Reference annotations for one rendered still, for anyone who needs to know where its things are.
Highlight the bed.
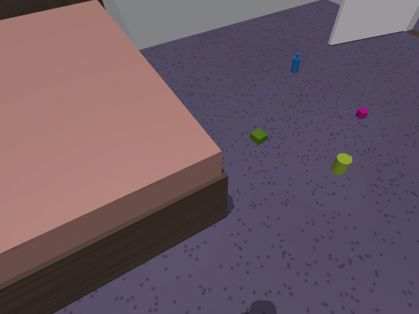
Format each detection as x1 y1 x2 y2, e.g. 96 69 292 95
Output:
0 0 228 314

